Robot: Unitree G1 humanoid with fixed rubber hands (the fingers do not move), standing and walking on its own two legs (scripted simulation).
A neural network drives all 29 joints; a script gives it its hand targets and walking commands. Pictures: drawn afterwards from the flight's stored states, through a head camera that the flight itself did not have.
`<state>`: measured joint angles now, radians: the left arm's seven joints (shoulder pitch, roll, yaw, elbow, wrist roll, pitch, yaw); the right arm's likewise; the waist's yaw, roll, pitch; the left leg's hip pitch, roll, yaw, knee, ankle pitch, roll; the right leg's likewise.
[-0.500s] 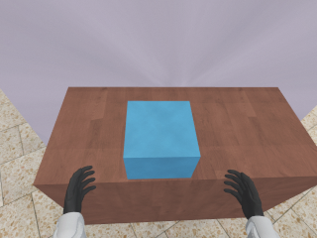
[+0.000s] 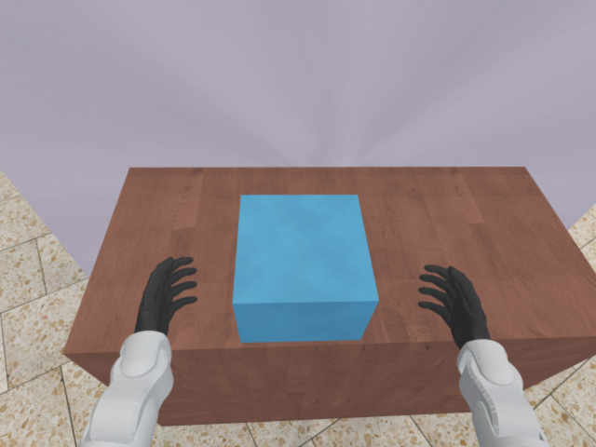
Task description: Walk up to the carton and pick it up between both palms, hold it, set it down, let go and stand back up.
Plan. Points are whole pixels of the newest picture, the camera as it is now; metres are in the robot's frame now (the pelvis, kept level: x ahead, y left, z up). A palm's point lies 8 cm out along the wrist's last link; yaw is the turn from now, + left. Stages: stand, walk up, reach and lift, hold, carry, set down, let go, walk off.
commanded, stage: reach and lift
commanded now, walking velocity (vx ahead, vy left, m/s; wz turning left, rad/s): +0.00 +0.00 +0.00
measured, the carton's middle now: (300, 267) +0.41 -0.01 -0.06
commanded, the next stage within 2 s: none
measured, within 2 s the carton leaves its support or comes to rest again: neither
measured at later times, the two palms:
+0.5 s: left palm (173, 258) +0.34 +0.17 +0.07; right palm (460, 250) +0.35 -0.22 +0.08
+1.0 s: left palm (185, 250) +0.37 +0.17 +0.04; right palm (451, 247) +0.38 -0.22 +0.05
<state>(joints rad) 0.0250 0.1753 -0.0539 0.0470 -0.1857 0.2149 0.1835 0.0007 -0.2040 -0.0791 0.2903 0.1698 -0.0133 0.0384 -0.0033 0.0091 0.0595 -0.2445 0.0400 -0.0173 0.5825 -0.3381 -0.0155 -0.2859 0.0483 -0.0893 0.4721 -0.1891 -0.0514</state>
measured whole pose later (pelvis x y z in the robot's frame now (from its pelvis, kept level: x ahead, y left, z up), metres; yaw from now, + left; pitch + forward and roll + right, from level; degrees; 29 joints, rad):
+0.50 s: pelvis +0.00 +0.00 +0.00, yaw +0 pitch +0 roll -2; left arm -0.32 0.19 -0.05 0.20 -0.19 0.39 0.18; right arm -0.39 -0.27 -0.08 0.46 0.21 0.13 0.02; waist 0.00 0.01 0.06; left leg -0.24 0.04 -0.02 0.57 -0.33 -0.02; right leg -0.29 0.05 -0.09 0.46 -0.18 -0.05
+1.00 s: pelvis +0.00 -0.01 +0.00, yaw +0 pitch +5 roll -1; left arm -0.53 0.17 -0.05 0.77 -0.18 0.03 0.17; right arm -0.57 -0.25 -0.08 0.89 0.21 -0.06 0.02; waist 0.00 0.00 -0.02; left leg -0.34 0.03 -0.02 0.57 -0.32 -0.02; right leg -0.40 0.04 -0.09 0.50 -0.19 -0.05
